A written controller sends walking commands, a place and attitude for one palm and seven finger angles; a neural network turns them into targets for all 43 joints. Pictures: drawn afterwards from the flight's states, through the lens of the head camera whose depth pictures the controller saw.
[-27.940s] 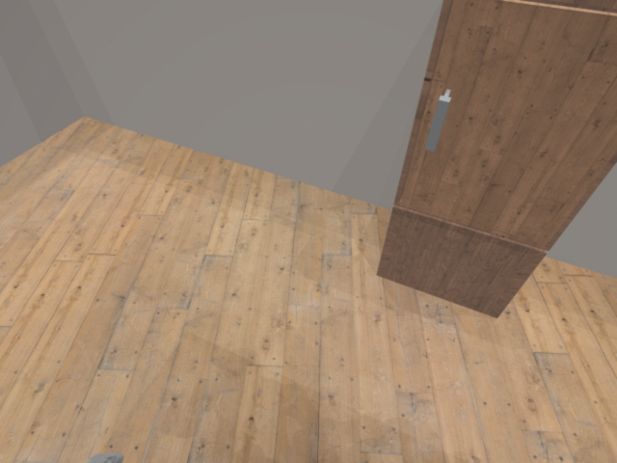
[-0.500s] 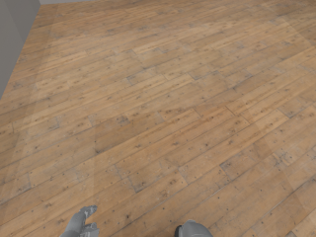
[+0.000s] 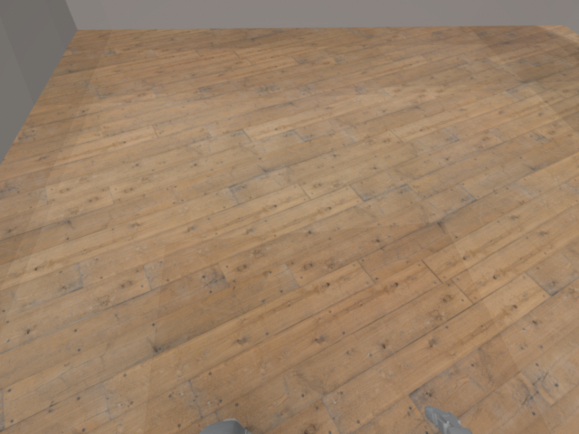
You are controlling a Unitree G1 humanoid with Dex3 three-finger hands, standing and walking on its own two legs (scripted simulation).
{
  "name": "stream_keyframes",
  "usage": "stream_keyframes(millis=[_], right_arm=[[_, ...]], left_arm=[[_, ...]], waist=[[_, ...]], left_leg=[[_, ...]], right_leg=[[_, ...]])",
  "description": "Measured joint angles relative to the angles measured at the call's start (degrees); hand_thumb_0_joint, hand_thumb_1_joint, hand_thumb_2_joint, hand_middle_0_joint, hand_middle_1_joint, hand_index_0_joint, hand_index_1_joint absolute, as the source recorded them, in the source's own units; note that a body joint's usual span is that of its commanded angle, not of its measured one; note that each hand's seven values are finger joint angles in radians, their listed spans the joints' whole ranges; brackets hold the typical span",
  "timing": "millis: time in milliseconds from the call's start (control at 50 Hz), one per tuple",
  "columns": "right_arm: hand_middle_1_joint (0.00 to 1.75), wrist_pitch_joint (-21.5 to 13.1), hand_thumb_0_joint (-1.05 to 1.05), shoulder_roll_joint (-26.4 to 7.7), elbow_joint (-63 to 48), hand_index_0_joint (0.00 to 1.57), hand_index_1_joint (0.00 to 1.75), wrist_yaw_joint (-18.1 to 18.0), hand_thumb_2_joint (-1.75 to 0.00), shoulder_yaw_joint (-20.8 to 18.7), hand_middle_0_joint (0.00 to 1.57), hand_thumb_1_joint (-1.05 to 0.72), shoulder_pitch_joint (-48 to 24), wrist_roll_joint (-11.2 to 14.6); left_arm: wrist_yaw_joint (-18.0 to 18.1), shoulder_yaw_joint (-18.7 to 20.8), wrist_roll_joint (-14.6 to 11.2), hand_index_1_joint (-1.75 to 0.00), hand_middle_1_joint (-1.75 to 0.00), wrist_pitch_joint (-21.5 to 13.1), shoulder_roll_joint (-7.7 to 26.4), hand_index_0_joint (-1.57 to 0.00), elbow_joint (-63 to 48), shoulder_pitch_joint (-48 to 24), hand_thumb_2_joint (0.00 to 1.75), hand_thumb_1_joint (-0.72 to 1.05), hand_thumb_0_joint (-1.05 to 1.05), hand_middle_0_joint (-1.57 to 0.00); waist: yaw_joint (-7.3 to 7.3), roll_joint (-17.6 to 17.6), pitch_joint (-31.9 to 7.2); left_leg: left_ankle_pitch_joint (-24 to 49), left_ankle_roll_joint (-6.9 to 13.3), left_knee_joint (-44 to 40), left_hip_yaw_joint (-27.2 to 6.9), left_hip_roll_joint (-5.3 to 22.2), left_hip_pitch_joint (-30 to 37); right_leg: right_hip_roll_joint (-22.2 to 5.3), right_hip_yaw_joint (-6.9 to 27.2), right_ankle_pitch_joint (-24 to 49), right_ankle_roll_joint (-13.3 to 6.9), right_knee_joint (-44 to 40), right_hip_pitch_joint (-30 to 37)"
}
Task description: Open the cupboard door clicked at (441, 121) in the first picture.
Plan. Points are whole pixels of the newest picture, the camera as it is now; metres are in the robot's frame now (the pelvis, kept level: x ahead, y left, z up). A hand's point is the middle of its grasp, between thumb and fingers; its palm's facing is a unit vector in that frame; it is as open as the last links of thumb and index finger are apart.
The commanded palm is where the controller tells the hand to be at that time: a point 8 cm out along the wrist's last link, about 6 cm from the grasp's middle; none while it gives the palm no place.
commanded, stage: walk to a spot facing it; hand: left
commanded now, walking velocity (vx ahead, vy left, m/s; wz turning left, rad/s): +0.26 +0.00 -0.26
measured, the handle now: out of the picture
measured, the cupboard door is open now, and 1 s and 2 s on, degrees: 39 39 39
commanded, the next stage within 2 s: turn to face it in 0.02 s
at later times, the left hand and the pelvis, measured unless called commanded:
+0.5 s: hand (209, 362) +0.25 +0.15 -0.15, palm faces +0.15 -0.96 -0.22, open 7.3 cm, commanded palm none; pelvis +0.17 -0.04 +0.01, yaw +9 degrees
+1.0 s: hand (202, 346) +0.27 +0.17 -0.13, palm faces +0.40 -0.86 -0.32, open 7.4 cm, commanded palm none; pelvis +0.25 -0.07 +0.01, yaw +25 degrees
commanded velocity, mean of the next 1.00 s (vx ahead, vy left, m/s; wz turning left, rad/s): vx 0.02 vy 0.00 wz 0.51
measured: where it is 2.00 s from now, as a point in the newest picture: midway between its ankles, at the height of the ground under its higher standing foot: (320, 402)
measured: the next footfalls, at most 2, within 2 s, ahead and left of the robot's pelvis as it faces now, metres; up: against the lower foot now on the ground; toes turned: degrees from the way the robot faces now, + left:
right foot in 0.30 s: +0.24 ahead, -0.16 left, +0.00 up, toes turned -7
left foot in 0.62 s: +0.24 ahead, +0.10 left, +0.00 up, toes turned +21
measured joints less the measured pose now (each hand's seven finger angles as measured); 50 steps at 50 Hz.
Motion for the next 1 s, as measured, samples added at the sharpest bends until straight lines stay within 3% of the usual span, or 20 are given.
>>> stream_keyframes(millis=[60,100,160,280,300,320,380,440,520,600,620,660,740,820,920,940,1000], right_arm=[[0.3,-0.3,0.0,0.7,-0.2,0.2,0.3,-0.8,-0.9,0.4,0.2,-0.92,1.9,0.1],[0.3,-0.2,0.0,1.2,0.9,0.2,0.3,-1.2,-0.9,0.6,0.2,-0.91,4.0,0.2],[0.3,0.4,0.0,1.3,3.3,0.2,0.3,-1.8,-0.9,0.5,0.2,-0.93,7.4,0.5],[0.3,2.5,0.0,1.6,7.3,0.2,0.3,-1.3,-0.9,0.8,0.2,-0.93,13.8,0.9],[0.3,3.0,0.0,1.9,7.9,0.2,0.3,-1.2,-0.9,0.8,0.2,-0.93,15.1,1.0],[0.3,3.5,0.0,2.0,8.4,0.2,0.3,-0.9,-0.9,0.8,0.2,-0.92,16.2,1.2],[0.3,5.7,0.0,1.1,9.3,0.2,0.3,-0.9,-0.9,0.2,0.2,-0.92,15.6,1.5],[0.3,6.7,0.0,1.0,8.6,0.2,0.3,-0.7,-0.9,-0.2,0.2,-0.92,13.8,1.7],[0.3,6.9,0.0,1.1,5.5,0.19,0.3,-0.1,-0.9,-0.4,0.2,-0.91,10.6,1.6],[0.3,6.1,0.0,-0.2,1.5,0.19,0.3,0.6,-0.9,-0.5,0.2,-0.91,7.6,1.2],[0.3,5.6,0.0,-1.0,0.4,0.19,0.3,0.7,-0.9,-0.8,0.2,-0.91,7.2,1.0],[0.3,5.0,0.0,-1.1,-0.8,0.19,0.3,0.3,-0.9,-0.9,0.2,-0.91,5.6,0.6],[0.3,4.4,0.0,-1.4,-2.6,0.2,0.3,-0.9,-0.9,-0.7,0.2,-0.91,4.5,0.5],[0.3,4.7,0.0,-2.2,-3.3,0.2,0.3,-1.0,-0.9,-0.6,0.2,-0.91,3.9,0.5],[0.3,6.3,0.0,-3.4,-3.5,0.2,0.3,-0.5,-0.9,-1.2,0.2,-0.91,3.6,0.6],[0.3,6.6,0.0,-3.6,-3.6,0.2,0.3,-0.4,-0.9,-1.5,0.2,-0.91,3.9,0.9],[0.3,8.0,0.0,-4.6,-2.7,0.2,0.3,-0.3,-0.9,-2.5,0.2,-0.91,2.6,1.2]], left_arm=[[-0.2,0.2,0.3,-0.3,-0.3,1.4,0.1,-0.19,0.4,-1.4,0.9,0.92,0.0,-0.2],[-0.6,0.4,0.7,-0.3,-0.3,1.9,0.0,-0.19,-0.5,-3.1,0.9,0.92,0.01,-0.2],[-0.9,0.4,0.8,-0.3,-0.3,2.3,-0.7,-0.19,-2.8,-5.7,0.9,0.92,0.01,-0.2],[-0.3,0.4,1.0,-0.3,-0.3,1.4,1.5,-0.19,-5.1,-9.7,0.9,0.95,0.02,-0.2],[-0.3,0.4,0.9,-0.3,-0.3,1.0,2.0,-0.19,-5.6,-10.0,0.9,0.94,0.02,-0.2],[-0.2,0.4,1.0,-0.3,-0.3,0.5,2.3,-0.19,-6.0,-10.1,0.9,0.94,0.01,-0.2],[0.6,0.1,0.8,-0.3,-0.3,0.0,0.8,-0.19,-6.6,-12.1,0.9,0.93,0.01,-0.2],[1.5,-0.1,0.9,-0.3,-0.3,0.6,-0.2,-0.19,-7.7,-12.6,0.9,0.92,0.01,-0.2],[2.1,0.5,1.0,-0.3,-0.3,1.5,0.1,-0.2,-8.5,-12.6,0.9,0.94,0.0,-0.2],[1.5,0.6,0.8,-0.3,-0.3,2.4,1.0,-0.2,-9.3,-12.3,0.9,0.93,0.0,-0.2],[1.3,0.6,0.5,-0.3,-0.3,2.9,1.0,-0.2,-9.6,-11.9,0.9,0.93,0.0,-0.2],[1.3,0.8,0.4,-0.3,-0.3,4.4,2.1,-0.2,-9.7,-12.0,0.9,0.93,0.0,-0.2],[1.2,1.3,0.5,-0.3,-0.3,5.4,3.3,-0.2,-9.4,-13.4,0.9,0.92,0.0,-0.2],[1.0,1.2,0.2,-0.3,-0.3,5.1,3.4,-0.19,-11.1,-14.3,0.9,0.92,0.01,-0.2],[0.8,0.7,0.0,-0.3,-0.3,4.2,3.2,-0.19,-13.3,-14.2,0.9,0.91,0.01,-0.2],[0.8,0.6,0.2,-0.3,-0.3,3.7,3.3,-0.19,-13.9,-13.6,0.9,0.91,0.01,-0.2],[1.4,-0.1,0.6,-0.3,-0.3,2.8,2.1,-0.2,-14.2,-12.7,0.9,0.91,0.0,-0.2]], waist=[[0.13,-1.0,0.1],[0.45,-1.0,0.0],[0.67,-0.1,-0.2],[-2.07,1.4,0.1],[-2.32,1.0,-0.2],[-2.39,0.6,-0.7],[-3.06,2.8,0.4],[-3.31,2.0,0.8],[-3.23,-0.4,0.0],[-2.87,-1.2,0.0],[-2.99,-0.4,-0.6],[-3.05,-1.2,-0.7],[-2.63,-1.2,-0.7],[-1.91,0.3,0.2],[-2.05,2.8,0.6],[-1.91,2.8,0.3],[-1.74,4.1,1.5]], left_leg=[[-5.9,0.0,0.5,1.4,-0.7,3.1],[-5.7,-0.9,-2.8,1.8,-1.0,6.2],[-5.1,-1.1,-8.1,2.3,-1.1,10.7],[-8.7,-3.4,-7.9,-0.2,-0.3,14.1],[-10.4,-4.0,-6.1,-0.7,-0.5,13.9],[-12.4,-4.2,-3.4,-1.2,-0.7,13.0],[-22.1,-4.3,13.9,-4.5,-0.9,6.2],[-21.8,-4.7,25.5,-4.3,-1.1,0.0],[-18.4,-5.0,19.3,-2.2,-0.4,-2.1],[-8.7,-4.6,3.2,-0.6,-0.6,1.6],[-5.3,-2.6,1.7,-1.6,-0.4,1.4],[-8.3,-0.7,5.1,-2.2,-1.0,-0.2],[-8.8,-1.6,1.7,-4.0,-2.1,1.0],[-6.4,-2.1,-3.1,-6.1,-2.6,3.3],[-7.0,-4.3,-2.3,-9.8,-2.8,3.4],[-7.9,-4.6,-0.6,-10.4,-3.2,2.6],[-19.1,-4.7,16.9,-11.2,-4.7,-2.8]], right_leg=[[-1.1,2.2,2.2,0.0,22.1,-11.5],[-2.6,2.3,5.8,0.6,25.6,-17.4],[-5.0,1.8,9.6,1.6,18.1,-22.1],[-5.7,-0.7,16.7,3.3,-6.3,-18.1],[-5.8,-1.0,18.6,3.4,-9.7,-16.2],[-6.0,-1.3,15.4,2.4,-10.9,-14.7],[-6.2,-4.2,10.8,1.6,-7.9,-14.1],[-7.3,-6.7,11.0,2.0,-10.1,-11.1],[-8.7,-9.8,10.3,2.6,-12.5,-8.3],[-10.4,-12.5,6.3,4.1,-7.9,-8.0],[-10.2,-12.2,3.0,5.0,-4.1,-9.5],[-8.9,-6.4,-4.1,5.7,6.8,-14.0],[-5.7,0.3,-1.1,6.7,19.9,-20.8],[-4.2,2.1,1.0,7.1,14.3,-21.0],[-2.2,1.5,6.2,6.3,-3.8,-14.7],[-2.3,1.0,7.9,5.0,-8.5,-12.6],[-3.1,-1.4,6.1,0.6,-7.2,-11.7]])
